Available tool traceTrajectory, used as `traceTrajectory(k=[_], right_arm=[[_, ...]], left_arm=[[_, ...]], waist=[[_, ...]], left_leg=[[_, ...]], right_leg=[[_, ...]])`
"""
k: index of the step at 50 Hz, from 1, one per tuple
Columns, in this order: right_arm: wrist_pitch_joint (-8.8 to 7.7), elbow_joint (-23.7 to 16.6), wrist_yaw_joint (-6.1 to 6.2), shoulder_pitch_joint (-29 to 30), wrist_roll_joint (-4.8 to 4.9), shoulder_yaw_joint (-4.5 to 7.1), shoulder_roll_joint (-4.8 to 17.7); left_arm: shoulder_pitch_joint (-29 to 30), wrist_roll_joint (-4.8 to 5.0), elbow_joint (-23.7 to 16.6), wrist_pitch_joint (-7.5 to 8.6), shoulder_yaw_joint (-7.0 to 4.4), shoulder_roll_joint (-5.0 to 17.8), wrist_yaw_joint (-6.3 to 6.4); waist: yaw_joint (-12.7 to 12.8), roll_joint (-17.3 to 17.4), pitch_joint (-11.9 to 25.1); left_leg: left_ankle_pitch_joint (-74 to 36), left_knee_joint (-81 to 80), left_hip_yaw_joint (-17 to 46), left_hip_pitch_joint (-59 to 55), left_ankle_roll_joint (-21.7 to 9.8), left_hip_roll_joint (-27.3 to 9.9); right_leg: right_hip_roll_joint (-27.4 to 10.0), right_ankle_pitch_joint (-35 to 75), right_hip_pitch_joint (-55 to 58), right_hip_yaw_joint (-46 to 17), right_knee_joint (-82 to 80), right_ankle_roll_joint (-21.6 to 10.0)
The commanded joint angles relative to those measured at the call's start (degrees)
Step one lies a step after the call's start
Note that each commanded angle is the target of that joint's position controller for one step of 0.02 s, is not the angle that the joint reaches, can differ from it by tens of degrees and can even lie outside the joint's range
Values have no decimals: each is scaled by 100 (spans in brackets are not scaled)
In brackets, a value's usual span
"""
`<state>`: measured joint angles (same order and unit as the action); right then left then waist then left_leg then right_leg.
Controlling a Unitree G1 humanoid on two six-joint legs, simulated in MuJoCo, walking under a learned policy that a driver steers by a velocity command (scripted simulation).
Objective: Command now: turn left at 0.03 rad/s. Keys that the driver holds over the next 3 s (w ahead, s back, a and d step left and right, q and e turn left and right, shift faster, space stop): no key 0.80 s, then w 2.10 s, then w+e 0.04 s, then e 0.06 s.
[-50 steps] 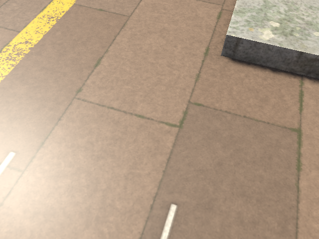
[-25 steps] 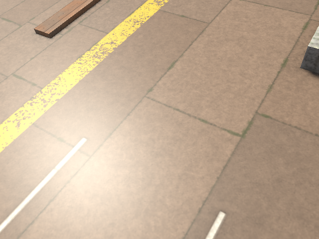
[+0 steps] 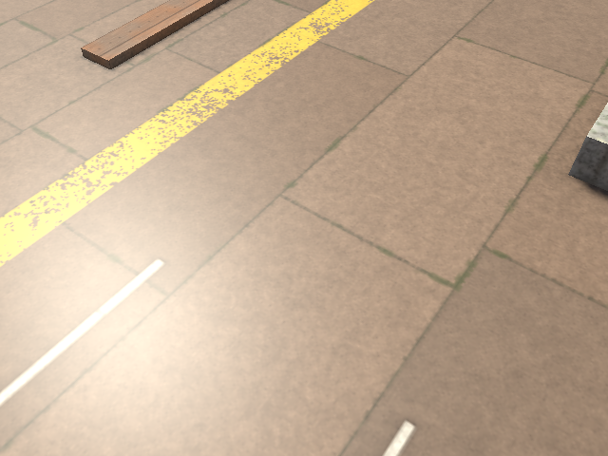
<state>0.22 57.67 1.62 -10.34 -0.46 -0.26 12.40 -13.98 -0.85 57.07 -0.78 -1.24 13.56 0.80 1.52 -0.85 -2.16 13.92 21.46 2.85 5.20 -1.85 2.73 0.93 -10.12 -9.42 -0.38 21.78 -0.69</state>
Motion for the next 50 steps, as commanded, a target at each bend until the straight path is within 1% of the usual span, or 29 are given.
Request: traceTrajectory(k=[1,8,17,27,40,41,42,43,44,45,46,47,48,49,50], right_arm=[[-51,10,26,-150,-1,99,664],[-75,287,28,-268,3,44,560],[-76,547,38,-552,1,-21,399],[-75,704,54,-824,-3,-53,246],[-76,787,76,-1041,-7,-53,91],[-73,812,74,-1113,-15,-60,62],[-61,812,72,-1148,-26,-30,119],[-38,783,66,-1173,-30,22,224],[-13,726,52,-1163,-44,61,290],[-3,677,36,-1204,-54,82,291],[-13,660,33,-1303,-51,97,273],[-38,672,35,-1471,-44,126,300],[-69,721,34,-1709,-46,177,389],[-95,745,37,-1770,-59,250,548],[-122,714,23,-1740,-57,291,591]], left_arm=[[-107,-5,3,45,-70,484,24],[-196,3,333,59,-14,417,48],[-311,9,587,61,48,308,78],[-402,13,732,69,88,183,103],[-504,15,815,81,96,61,127],[-551,9,833,77,102,33,123],[-545,0,818,63,75,88,117],[-542,-9,778,42,32,170,108],[-537,-30,725,22,1,205,87],[-492,-50,657,15,-9,181,64],[-414,-61,577,34,3,85,43],[-295,-74,482,81,17,-15,18],[-159,-104,377,144,36,-140,-15],[-71,-144,296,207,40,-173,-48],[70,-161,196,270,9,-59,-70]], waist=[[-69,225,-177],[-67,118,-135],[-79,110,-143],[-103,90,-182],[-121,85,-202],[-126,87,-83],[-133,101,-145],[-142,147,-216],[-148,210,-382],[-178,248,-622],[-232,350,-781],[-314,521,-822],[-410,808,-760],[-417,1030,-749],[-427,953,-780]], left_leg=[[-372,-599,722,572,-184,-781],[-281,-597,664,641,-189,-718],[-317,-512,582,706,-173,-661],[-384,-399,518,732,-154,-634],[-435,-293,464,724,-132,-628],[8,-352,456,693,-146,-589],[602,-343,450,772,-189,-517],[1455,-266,467,894,-290,-441],[2273,-245,573,1084,-413,-435],[2810,-285,743,1250,-529,-498],[3068,-363,1004,1231,-642,-636],[3167,-539,1367,1004,-772,-846],[3240,-877,1886,622,-953,-1195],[3194,-1141,2340,407,-1141,-1601],[3033,-1251,2489,465,-1239,-1784]], right_leg=[[-494,402,135,-539,-259,-124],[-529,327,144,-562,-256,-130],[-547,259,74,-580,-220,-156],[-544,240,-21,-598,-190,-182],[-532,261,-82,-619,-163,-212],[-485,-189,-39,-607,-204,-218],[-390,-776,-122,-572,-149,-246],[-262,-1588,-284,-512,8,-327],[-180,-2353,-553,-506,135,-421],[-154,-2757,-854,-546,247,-488],[-122,-2794,-1140,-548,446,-510],[-55,-2507,-1432,-441,748,-488],[82,-1925,-1730,-146,1232,-428],[125,-1335,-1895,221,1663,-381],[-15,-1227,-1949,247,1881,-379]])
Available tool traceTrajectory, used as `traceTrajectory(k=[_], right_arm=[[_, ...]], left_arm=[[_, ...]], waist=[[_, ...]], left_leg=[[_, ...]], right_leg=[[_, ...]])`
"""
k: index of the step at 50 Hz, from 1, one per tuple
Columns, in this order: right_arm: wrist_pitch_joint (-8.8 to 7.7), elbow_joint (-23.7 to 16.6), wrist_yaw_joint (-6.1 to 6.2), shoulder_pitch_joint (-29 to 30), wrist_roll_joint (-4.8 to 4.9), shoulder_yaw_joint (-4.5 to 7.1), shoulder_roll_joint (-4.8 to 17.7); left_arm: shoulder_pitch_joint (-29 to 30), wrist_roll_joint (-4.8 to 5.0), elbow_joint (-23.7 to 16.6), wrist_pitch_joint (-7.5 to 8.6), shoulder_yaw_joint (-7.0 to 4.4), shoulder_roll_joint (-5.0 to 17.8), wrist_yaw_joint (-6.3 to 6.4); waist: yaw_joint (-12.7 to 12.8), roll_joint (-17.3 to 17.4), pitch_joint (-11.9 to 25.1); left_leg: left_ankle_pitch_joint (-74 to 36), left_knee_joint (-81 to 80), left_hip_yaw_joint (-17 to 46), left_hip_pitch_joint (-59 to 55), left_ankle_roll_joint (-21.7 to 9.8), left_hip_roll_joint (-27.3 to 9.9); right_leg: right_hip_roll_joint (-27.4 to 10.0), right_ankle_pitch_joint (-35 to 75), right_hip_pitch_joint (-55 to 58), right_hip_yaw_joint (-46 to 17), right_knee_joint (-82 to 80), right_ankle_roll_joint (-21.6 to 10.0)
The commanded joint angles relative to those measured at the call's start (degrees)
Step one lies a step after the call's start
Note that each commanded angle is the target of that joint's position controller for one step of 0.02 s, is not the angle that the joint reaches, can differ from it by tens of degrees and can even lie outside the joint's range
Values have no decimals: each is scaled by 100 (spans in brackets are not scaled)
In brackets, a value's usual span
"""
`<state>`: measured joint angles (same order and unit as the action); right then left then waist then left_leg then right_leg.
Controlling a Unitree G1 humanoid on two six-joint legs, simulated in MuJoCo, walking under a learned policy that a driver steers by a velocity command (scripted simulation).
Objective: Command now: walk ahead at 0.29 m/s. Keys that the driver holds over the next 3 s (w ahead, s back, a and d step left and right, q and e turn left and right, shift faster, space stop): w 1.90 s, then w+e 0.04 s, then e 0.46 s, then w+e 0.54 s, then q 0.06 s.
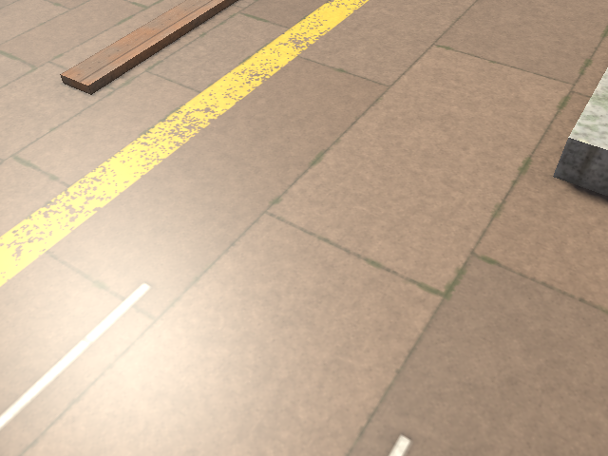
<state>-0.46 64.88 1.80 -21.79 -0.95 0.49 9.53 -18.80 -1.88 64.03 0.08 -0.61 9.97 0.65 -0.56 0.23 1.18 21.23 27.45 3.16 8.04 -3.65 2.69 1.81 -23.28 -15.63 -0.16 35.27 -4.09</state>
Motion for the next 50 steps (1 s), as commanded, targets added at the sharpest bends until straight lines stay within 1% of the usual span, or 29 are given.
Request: traceTrajectory(k=[1,3,4,5,6,7,8,9,10,12,15,19,21,23,25,26,27,28,29,30,31,32,34,37,38,41,44,48,50], right_arm=[[-85,-48,-13,-514,-13,239,893],[-140,-153,-29,-175,22,268,893],[-163,-250,-35,108,53,261,796],[-228,-386,-48,349,38,223,611],[-317,-622,-119,484,81,103,132],[-350,-779,-165,569,-85,193,509],[-354,-742,-212,644,-173,223,591],[-393,-714,-255,653,-128,186,401],[-426,-706,-292,666,-85,172,315],[-381,-716,-344,675,-102,202,371],[-280,-886,-353,1016,-98,226,393],[-240,-1384,-364,2227,-27,116,224],[-235,-1512,-353,2527,23,69,211],[-232,-1523,-300,2348,39,106,398],[-284,-1286,-223,1467,32,220,661],[-330,-1013,-183,637,33,300,773],[-369,-779,-130,-146,-42,392,949],[-377,-681,-106,-872,-166,521,1452],[-288,-741,-176,-597,-103,541,1484],[-281,-841,-220,136,53,501,1246],[-326,-949,-242,629,76,392,862],[-392,-898,-249,749,27,317,592],[-515,-728,-188,574,2,215,371],[-624,-570,-160,130,17,218,569],[-629,-551,-162,15,21,232,666],[-605,-521,-168,-337,45,195,653],[-600,-468,-155,-679,55,157,611],[-578,-349,-97,-1086,-4,148,658],[-560,-322,-61,-1092,-51,163,722]], left_arm=[[566,-38,-568,244,-81,352,-84],[119,26,-531,349,-85,223,-132],[-494,91,-313,395,-106,172,-113],[-1179,92,-84,443,-180,340,-61],[-1980,38,67,480,-352,993,-3],[-2375,96,258,403,-417,1194,-18],[-1704,69,43,384,-328,848,-27],[-1209,54,-163,422,-292,725,-50],[-928,53,-278,466,-260,655,-46],[-949,72,-234,545,-165,451,-16],[-1455,101,-26,596,-96,400,5],[-1477,100,-26,599,-23,400,39],[-1515,94,1,612,-20,483,64],[-1445,89,20,639,-44,615,86],[-1274,79,-10,652,-86,747,116],[-1118,91,-45,630,-109,816,112],[-1021,112,-93,618,-111,806,84],[-1185,109,-247,611,-49,452,48],[-1746,258,-243,564,-84,211,-33],[-1164,110,-385,531,-159,610,-25],[-556,62,-578,545,-190,645,-63],[-400,62,-615,544,-191,511,-79],[-556,-39,-576,406,-172,268,-130],[-285,-46,-719,267,-198,251,-184],[14,-48,-842,238,-204,289,-196],[917,-3,-1171,222,-211,374,-225],[1590,64,-1403,246,-154,266,-243],[2201,86,-1623,274,-123,291,-231],[2303,84,-1709,314,-139,360,-223]], waist=[[-146,759,-1102],[204,747,-1195],[503,606,-1191],[771,125,-1107],[986,-1409,-718],[891,-1532,-733],[524,-606,-1090],[351,-316,-1133],[219,-214,-1071],[106,-344,-896],[122,-447,-730],[274,-534,-966],[317,-656,-996],[151,-709,-839],[-273,-708,-337],[-638,-676,72],[-978,-544,447],[-1023,300,1108],[-533,1194,1475],[-351,379,591],[-258,99,-89],[-50,-199,-498],[261,-98,-520],[339,108,-580],[300,129,-655],[88,162,-796],[-120,275,-758],[-322,385,-743],[-275,403,-743]], left_leg=[[2134,-1826,2394,269,-1065,-1784],[1768,-1514,1878,891,-914,-1537],[1445,-1140,1427,1554,-721,-1191],[860,-266,884,2273,-521,-783],[510,1761,-240,3176,-217,24],[973,2929,-422,3682,-202,61],[534,3556,-194,3723,-259,-320],[-11,3666,-130,3620,-244,-493],[-418,3591,-139,3448,-197,-622],[-792,3457,-324,3297,-75,-650],[-965,3294,-658,3485,18,-509],[-1446,1848,-1033,3113,77,-296],[-1626,1089,-1195,2563,-5,-141],[-1599,742,-1238,1967,-211,21],[-1435,598,-1164,1031,-429,240],[-1555,276,-1070,213,-551,256],[-1443,17,-702,-901,-697,-114],[-655,-50,1034,-1949,-992,-1597],[30,-1070,3914,-2653,-1844,-2641],[891,-1457,3441,-1812,-1695,-2402],[724,-1659,2666,-964,-1541,-2208],[-54,-1832,2084,-270,-1357,-1975],[-1087,-1914,1226,374,-1071,-1560],[-1933,-2009,639,429,-1007,-1359],[-1967,-2105,531,382,-984,-1325],[-2617,-2163,237,63,-814,-1168],[-3357,-2047,-29,-256,-621,-1047],[-3979,-1818,-63,-1108,-637,-1225],[-4483,-1575,-67,-1509,-691,-1383]], right_leg=[[-158,-23,-1235,209,542,-56],[-133,-9,-321,329,-205,-123],[33,243,772,387,-808,-130],[-210,252,1837,-201,-1278,-158],[-1552,-1196,2680,-2509,-2372,-503],[-2319,-1321,2555,-3817,-2724,-800],[-2192,-1100,2061,-3370,-2612,-751],[-1971,-530,1726,-2824,-2643,-704],[-1744,22,1587,-2320,-2754,-630],[-1414,1383,1651,-1567,-2761,-533],[-1232,3660,1956,-847,-2474,-482],[-1023,4395,1531,-425,-2593,-423],[-1030,4810,1440,-313,-2608,-413],[-1167,5955,1636,-236,-2278,-376],[-1243,7100,1883,-159,-1235,-300],[-1212,7007,1835,-109,-297,-283],[-1045,5921,1176,-24,883,-272],[-559,2898,202,254,2811,-259],[402,-605,-1539,-38,4650,-136],[-90,-53,-2062,-362,4671,-254],[-305,443,-2121,-322,4372,-261],[-485,656,-1875,-315,3994,-240],[-663,740,-1276,-316,3452,-106],[-717,972,-1479,-91,2950,48],[-772,1184,-1710,-14,2746,98],[-808,1850,-2204,206,1873,224],[-645,2343,-2074,431,871,265],[-439,2358,-2104,578,101,135],[-361,2027,-2052,577,-145,-10]])
Over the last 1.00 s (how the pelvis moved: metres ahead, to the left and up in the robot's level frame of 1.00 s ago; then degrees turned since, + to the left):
0.02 -0.01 -0.01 0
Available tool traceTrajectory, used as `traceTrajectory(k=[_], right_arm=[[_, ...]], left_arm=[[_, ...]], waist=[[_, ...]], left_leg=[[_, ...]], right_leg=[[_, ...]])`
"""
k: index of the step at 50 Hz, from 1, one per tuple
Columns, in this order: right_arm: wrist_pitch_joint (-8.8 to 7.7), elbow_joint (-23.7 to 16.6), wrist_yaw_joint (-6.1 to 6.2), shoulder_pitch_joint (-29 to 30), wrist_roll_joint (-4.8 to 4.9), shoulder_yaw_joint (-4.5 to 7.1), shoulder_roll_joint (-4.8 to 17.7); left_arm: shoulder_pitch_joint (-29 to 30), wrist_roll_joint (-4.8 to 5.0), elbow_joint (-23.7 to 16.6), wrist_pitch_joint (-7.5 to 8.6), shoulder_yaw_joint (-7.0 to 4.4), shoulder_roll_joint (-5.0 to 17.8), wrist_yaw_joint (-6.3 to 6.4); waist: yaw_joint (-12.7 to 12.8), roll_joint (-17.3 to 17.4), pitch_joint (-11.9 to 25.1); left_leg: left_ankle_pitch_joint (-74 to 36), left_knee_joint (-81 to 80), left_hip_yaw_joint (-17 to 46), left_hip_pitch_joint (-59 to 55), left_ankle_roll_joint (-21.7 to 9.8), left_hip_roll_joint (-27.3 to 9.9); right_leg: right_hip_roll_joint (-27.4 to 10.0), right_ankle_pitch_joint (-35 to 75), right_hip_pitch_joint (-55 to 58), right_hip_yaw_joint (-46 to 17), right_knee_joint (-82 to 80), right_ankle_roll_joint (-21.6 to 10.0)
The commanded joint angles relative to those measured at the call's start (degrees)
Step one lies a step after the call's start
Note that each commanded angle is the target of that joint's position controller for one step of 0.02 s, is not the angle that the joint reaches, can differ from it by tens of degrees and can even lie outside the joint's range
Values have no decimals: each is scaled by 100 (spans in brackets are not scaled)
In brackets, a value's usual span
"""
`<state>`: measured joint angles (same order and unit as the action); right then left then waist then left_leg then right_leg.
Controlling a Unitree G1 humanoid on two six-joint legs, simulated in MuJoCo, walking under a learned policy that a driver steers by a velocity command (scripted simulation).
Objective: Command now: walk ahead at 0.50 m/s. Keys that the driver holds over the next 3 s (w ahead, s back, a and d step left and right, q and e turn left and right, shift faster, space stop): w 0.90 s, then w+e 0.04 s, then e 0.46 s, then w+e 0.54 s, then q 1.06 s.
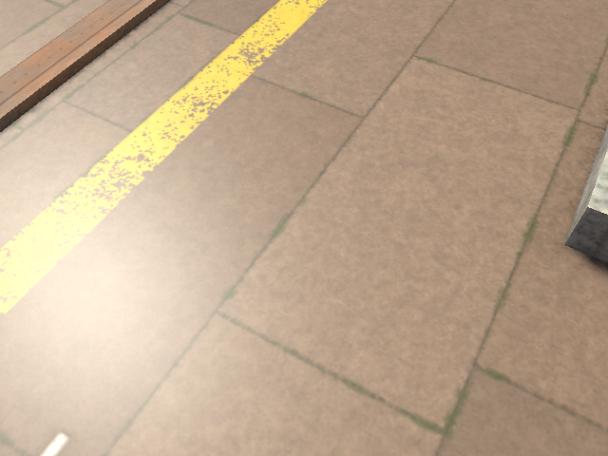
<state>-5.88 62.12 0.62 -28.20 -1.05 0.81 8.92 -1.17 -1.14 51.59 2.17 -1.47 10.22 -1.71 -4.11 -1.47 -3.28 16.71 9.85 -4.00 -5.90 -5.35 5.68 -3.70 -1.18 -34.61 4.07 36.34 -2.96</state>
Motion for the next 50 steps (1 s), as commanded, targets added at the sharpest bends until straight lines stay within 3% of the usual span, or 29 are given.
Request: traceTrajectory(k=[1,3,4,5,6,7,8,9,11,12,14,17,22,27,30,31,32,33,34,35,36,37,39,42,44,47,50], right_arm=[[-16,-57,71,-351,-53,142,825],[-8,-72,89,-181,-64,178,947],[13,-96,77,-59,-29,184,970],[-2,-242,55,24,36,141,857],[6,-381,-19,-595,275,33,245],[30,-315,-6,-393,133,203,805],[29,-514,-10,130,69,234,821],[6,-596,-29,470,38,224,741],[132,-599,-82,481,-89,230,544],[203,-563,-123,388,-113,220,422],[291,-631,-179,520,-131,231,387],[357,-921,-215,1318,-123,241,480],[335,-1314,-233,2496,-35,165,420],[279,-1575,-215,3130,-24,156,504],[200,-1522,-172,2735,-26,222,619],[162,-1332,-133,2145,-35,281,704],[104,-997,-82,1176,-81,363,829],[55,-787,-16,151,-230,492,1261],[84,-752,-46,-97,-268,620,1782],[171,-816,-95,364,-36,580,1523],[170,-910,-111,985,14,478,1193],[125,-929,-134,1261,-1,393,881],[53,-797,-89,1306,19,286,553],[-56,-590,-56,845,52,291,690],[-65,-534,-49,645,54,305,806],[-51,-477,-43,347,32,282,793],[-69,-425,-7,247,11,217,704]], left_arm=[[412,9,-457,132,-72,376,29],[-454,-1,-210,192,-171,552,105],[-1377,-31,92,246,-248,663,155],[-2351,-170,325,291,-370,1015,220],[-2842,-289,361,270,-528,1605,221],[-2457,-37,363,179,-502,1372,142],[-1779,48,263,178,-416,1098,119],[-1445,39,221,227,-327,735,91],[-1398,28,370,308,-203,354,137],[-1541,25,454,351,-182,328,154],[-1850,47,585,426,-205,500,167],[-2143,51,649,434,-213,642,165],[-2652,51,742,423,-161,626,173],[-3032,-16,894,389,-164,696,244],[-2815,-47,897,367,-201,815,294],[-2737,-47,897,352,-216,867,295],[-2631,-17,869,329,-208,853,284],[-2600,46,689,334,-147,686,263],[-3307,267,615,319,-65,143,200],[-2912,100,648,292,-213,701,212],[-2391,68,470,307,-233,686,189],[-2129,53,420,330,-214,586,172],[-2183,-79,454,200,-211,417,119],[-2065,-113,407,48,-216,311,35],[-1570,-115,236,-6,-216,352,10],[-890,-52,18,-27,-198,388,-13],[-541,11,-78,17,-100,201,11]], waist=[[200,594,-234],[602,672,214],[1004,570,663],[1365,328,1254],[1121,-939,2025],[1024,-353,1958],[747,-201,963],[645,84,462],[298,-2,114],[231,-60,138],[167,-102,109],[273,-148,-112],[579,-213,-231],[739,-273,-316],[443,-313,-128],[196,-312,175],[-209,-129,676],[-536,317,1376],[-194,1628,1987],[-110,723,1677],[106,517,824],[223,265,427],[534,429,210],[631,454,170],[575,445,6],[419,456,-146],[382,465,-236]], left_leg=[[-4614,420,592,-204,-507,-1726],[-5946,1431,493,-261,-410,-1725],[-5755,2443,355,35,-317,-1579],[-4180,3860,251,1169,-241,-1388],[-180,6242,-130,3315,53,-346],[1030,6906,634,3922,-33,-242],[564,6799,724,4239,-61,-584],[213,6480,713,4147,-52,-778],[-36,5858,678,3633,32,-1025],[-83,5716,631,3467,83,-1031],[-227,5494,497,3582,175,-1058],[-812,4901,329,4171,317,-1200],[-1592,3357,54,4257,409,-1093],[-1404,2537,-45,4273,198,-904],[-784,2143,-145,3473,-74,-620],[-691,1961,-214,2759,-185,-425],[-966,1626,-228,1554,-329,-359],[-606,1589,966,23,-629,-1466],[-316,936,3844,-1332,-1456,-3077],[40,582,4087,-866,-1332,-2828],[-13,485,3131,-48,-1138,-2644],[-590,268,2535,623,-971,-2382],[-1208,35,1692,1351,-643,-1909],[-1860,-120,1261,1456,-651,-1763],[-1813,-290,1104,1400,-648,-1710],[-2031,-405,799,1121,-546,-1648],[-3996,-84,63,1153,-299,-1503]], right_leg=[[286,-422,109,182,-386,-225],[615,-858,1196,264,-625,-449],[676,-553,2302,270,-1042,-589],[-165,-826,3819,-600,-1064,-852],[-1995,-1095,5497,-3453,-1375,-1705],[-1970,-1293,5172,-4286,-1973,-1786],[-1770,-1418,4299,-3305,-2127,-1576],[-1513,-998,3555,-2690,-2368,-1391],[-999,-336,2672,-1784,-2618,-983],[-905,-85,2550,-1556,-2668,-931],[-801,384,2510,-1272,-2747,-938],[-694,451,2606,-1018,-2962,-910],[-564,1093,3028,-693,-2962,-774],[-846,1646,3933,-671,-2671,-836],[-936,3115,4153,-527,-1968,-711],[-867,3723,4126,-450,-1290,-640],[-638,3549,3742,-247,-205,-524],[-367,1749,2550,-67,1420,-409],[767,-2571,509,128,3557,-169],[548,-2652,16,-696,3992,-267],[278,-2124,-197,-700,3873,-290],[88,-1759,-41,-684,3559,-276],[-127,-1515,465,-638,3031,-174],[-156,-1305,440,-472,2717,-28],[-254,-927,28,-379,2393,68],[-282,-382,-424,-310,1742,147],[3,6,55,-100,752,100]])
Over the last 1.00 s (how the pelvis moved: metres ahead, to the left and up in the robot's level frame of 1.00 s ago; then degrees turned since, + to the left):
0.50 -0.03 0.00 0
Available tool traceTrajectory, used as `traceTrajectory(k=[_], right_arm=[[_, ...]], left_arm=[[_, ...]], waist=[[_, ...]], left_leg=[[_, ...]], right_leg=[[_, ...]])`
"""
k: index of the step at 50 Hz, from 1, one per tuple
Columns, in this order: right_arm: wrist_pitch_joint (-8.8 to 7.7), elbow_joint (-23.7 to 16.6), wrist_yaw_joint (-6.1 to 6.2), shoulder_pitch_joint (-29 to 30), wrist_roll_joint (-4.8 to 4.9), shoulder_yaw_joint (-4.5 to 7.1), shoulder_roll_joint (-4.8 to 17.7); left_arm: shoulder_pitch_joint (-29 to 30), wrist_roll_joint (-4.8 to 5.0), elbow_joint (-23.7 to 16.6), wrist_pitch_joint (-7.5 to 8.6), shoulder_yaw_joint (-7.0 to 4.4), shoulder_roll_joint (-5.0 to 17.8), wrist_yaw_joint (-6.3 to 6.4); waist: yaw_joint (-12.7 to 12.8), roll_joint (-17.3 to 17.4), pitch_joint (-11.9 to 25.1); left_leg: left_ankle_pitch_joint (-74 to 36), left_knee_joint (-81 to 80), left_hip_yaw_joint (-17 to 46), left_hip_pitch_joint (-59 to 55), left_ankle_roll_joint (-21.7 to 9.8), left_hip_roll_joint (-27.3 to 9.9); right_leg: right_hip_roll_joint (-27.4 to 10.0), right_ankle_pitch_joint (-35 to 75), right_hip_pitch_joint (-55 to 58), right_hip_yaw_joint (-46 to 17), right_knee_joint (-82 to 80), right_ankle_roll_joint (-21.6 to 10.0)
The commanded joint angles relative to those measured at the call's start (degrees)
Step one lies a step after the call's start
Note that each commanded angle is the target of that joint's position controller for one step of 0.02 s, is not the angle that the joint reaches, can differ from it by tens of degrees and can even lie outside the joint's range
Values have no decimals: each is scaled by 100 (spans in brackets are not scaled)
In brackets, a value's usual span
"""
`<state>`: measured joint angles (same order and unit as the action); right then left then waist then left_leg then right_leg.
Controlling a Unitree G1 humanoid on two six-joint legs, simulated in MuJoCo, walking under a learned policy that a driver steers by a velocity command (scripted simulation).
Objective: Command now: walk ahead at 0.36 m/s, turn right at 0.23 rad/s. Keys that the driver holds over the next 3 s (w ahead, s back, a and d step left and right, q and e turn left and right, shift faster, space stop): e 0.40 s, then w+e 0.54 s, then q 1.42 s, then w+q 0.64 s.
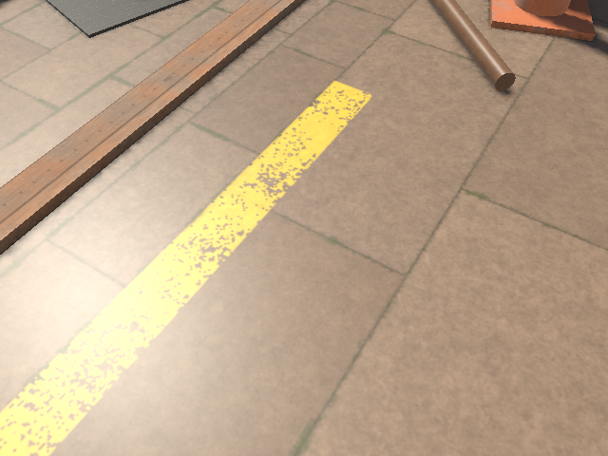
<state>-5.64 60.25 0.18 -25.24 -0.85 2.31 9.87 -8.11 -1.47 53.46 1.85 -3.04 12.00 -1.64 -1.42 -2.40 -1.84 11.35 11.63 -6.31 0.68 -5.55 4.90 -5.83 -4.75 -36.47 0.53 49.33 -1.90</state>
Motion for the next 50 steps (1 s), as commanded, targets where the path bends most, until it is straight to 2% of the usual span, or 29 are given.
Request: traceTrajectory(k=[1,3,5,7,8,9,10,11,12,13,14,15,17,20,23,25,29,33,35,36,37,38,39,40,41,42,44,47,50], right_arm=[[-94,-208,58,-114,-11,53,603],[-66,-168,119,-196,-13,40,617],[-21,-177,198,-121,-19,65,705],[34,-228,283,48,-4,132,859],[78,-264,302,127,14,159,913],[95,-341,295,197,62,190,986],[98,-616,277,-32,66,138,655],[171,-711,243,-463,197,126,496],[259,-686,223,-225,10,153,667],[285,-829,197,285,-37,167,668],[312,-899,195,558,-78,189,677],[401,-972,201,641,-132,209,711],[584,-990,199,518,-144,197,595],[685,-1116,193,689,-111,201,601],[712,-1356,119,1180,-177,233,762],[694,-1482,85,1444,-159,249,853],[568,-1630,72,1676,-132,219,839],[436,-1748,53,1610,-73,178,861],[373,-1692,77,1177,20,162,878],[346,-1571,122,704,68,163,871],[320,-1406,206,107,59,202,1010],[293,-1379,313,31,27,302,1493],[294,-1678,352,485,-96,333,1858],[293,-1708,339,965,-166,360,1786],[241,-1741,282,1142,-116,287,1478],[183,-1756,209,1258,-63,242,1307],[112,-1735,150,1066,-39,219,1241],[43,-1526,44,409,-73,226,1180],[16,-1326,-22,66,-66,177,1076]], left_arm=[[247,50,-284,60,90,-25,20],[393,30,-340,75,109,12,50],[277,-16,-359,106,81,140,67],[-347,-55,-214,164,-4,321,97],[-879,-78,-58,225,-66,406,113],[-1323,-133,31,295,-150,612,135],[-1519,-131,-40,315,-307,1238,174],[-1530,84,-121,214,-368,1429,152],[-1155,232,-270,98,-350,1225,147],[-704,215,-386,24,-277,927,176],[-495,162,-406,-35,-208,696,203],[-473,158,-420,-74,-189,610,238],[-526,82,-449,-82,-204,682,235],[-548,61,-563,-83,-284,940,211],[-604,92,-641,-162,-320,997,216],[-700,78,-679,-193,-352,1067,203],[-971,55,-674,-172,-412,1181,186],[-863,20,-781,-178,-444,1222,138],[-506,21,-935,-206,-452,1198,85],[-212,25,-1048,-236,-456,1154,74],[59,25,-1191,-237,-434,1015,96],[-225,121,-1196,-201,-350,582,130],[-349,111,-1355,-115,-239,347,132],[-102,-64,-1389,-70,-300,825,69],[-198,-96,-1370,-45,-333,936,-32],[-406,-105,-1247,-51,-341,964,-105],[-530,-126,-1161,-119,-328,936,-199],[56,-94,-1399,-163,-241,768,-272],[408,-122,-1514,-125,-118,520,-258]], waist=[[72,615,-339],[8,711,-258],[79,816,-142],[320,864,152],[540,741,401],[786,467,665],[589,-550,1264],[404,-919,2137],[350,-22,1858],[319,115,1054],[176,360,502],[96,289,343],[10,130,490],[27,-2,679],[181,-346,665],[281,-446,514],[408,-366,463],[312,-468,391],[21,-462,339],[-290,-375,255],[-600,-203,129],[-440,1039,185],[-196,1461,325],[68,774,-187],[250,709,-291],[331,733,-293],[237,956,-219],[-71,780,-311],[-166,861,-383]], left_leg=[[-3851,-137,109,452,-208,-1414],[-4267,151,-66,189,-146,-1466],[-4836,670,-138,-127,-126,-1567],[-5454,1676,-143,-315,-119,-1641],[-5104,2563,-178,-273,-66,-1588],[-3811,3795,-322,228,112,-1365],[259,5722,-482,1628,328,-751],[2588,7017,315,2763,461,30],[2109,7080,785,2943,493,-426],[1774,6863,778,3149,534,-544],[1539,6405,811,3160,571,-701],[1379,6013,835,2997,612,-781],[1130,5692,781,2688,671,-691],[887,5310,826,2785,753,-672],[672,4736,889,3053,871,-743],[672,4375,897,3233,934,-710],[779,3756,921,3193,880,-593],[1287,3017,893,2482,688,-347],[1495,2194,838,1389,491,-151],[1130,1372,724,572,365,-87],[798,465,622,-422,271,-201],[1668,-51,1803,-1022,171,-1414],[2963,-559,3902,-782,-231,-2934],[3385,-675,4003,142,-452,-2947],[3126,-652,3583,442,-415,-2668],[2537,-646,2916,418,-267,-2264],[1567,-627,1932,411,-144,-1855],[363,-501,1292,37,-191,-1800],[-2106,-126,804,101,-260,-1655]], right_leg=[[313,497,452,368,-810,-53],[454,593,662,520,-1126,-139],[601,260,862,595,-1338,-271],[869,-211,1417,672,-1601,-470],[968,18,1935,638,-2065,-584],[684,1362,2697,260,-2572,-761],[-842,4979,4048,-1308,-1818,-1293],[-1850,6416,4931,-3039,-2129,-2434],[-1603,4998,4298,-2628,-2439,-2373],[-1288,3763,3477,-2286,-2768,-2175],[-956,3015,2830,-1990,-3035,-1860],[-683,2612,2422,-1745,-3165,-1652],[-418,2246,2139,-1594,-3254,-1443],[-256,1449,2126,-1662,-3334,-1265],[-59,-1808,2166,-2196,-3841,-1133],[-121,-2587,2297,-2593,-4062,-1116],[-170,-2815,2607,-2946,-4087,-1118],[-30,-3029,2229,-3092,-3953,-1154],[178,-3020,1463,-3038,-3873,-1047],[408,-3009,914,-2885,-3713,-846],[826,-3105,141,-2514,-3347,-417],[1320,-3153,-647,-1656,-1562,-145],[1639,-2516,-1236,-901,-90,-74],[1054,-1758,-1346,-920,416,-74],[878,-1365,-1097,-971,617,-64],[873,-1060,-995,-862,877,26],[770,-756,-901,-596,1378,140],[600,-461,-1261,-496,1404,184],[731,-442,-715,-374,307,248]])
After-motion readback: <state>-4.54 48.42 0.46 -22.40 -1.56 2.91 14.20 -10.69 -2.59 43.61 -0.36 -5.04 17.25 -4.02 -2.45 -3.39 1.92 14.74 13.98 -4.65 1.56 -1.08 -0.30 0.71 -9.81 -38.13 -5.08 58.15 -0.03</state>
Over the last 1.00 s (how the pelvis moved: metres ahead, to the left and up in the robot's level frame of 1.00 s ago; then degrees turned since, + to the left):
0.54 0.03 0.01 -1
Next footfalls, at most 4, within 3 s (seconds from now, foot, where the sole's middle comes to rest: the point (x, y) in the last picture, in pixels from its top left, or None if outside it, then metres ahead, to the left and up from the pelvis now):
0.18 right None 0.24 -0.09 -0.78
0.76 left None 0.25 0.08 -0.78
1.16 right None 0.34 -0.24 -0.78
1.60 left None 0.41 -0.03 -0.78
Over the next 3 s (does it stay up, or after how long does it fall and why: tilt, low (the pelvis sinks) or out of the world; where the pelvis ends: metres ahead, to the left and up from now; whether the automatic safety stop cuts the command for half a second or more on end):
stays up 0.52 -0.02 -0.03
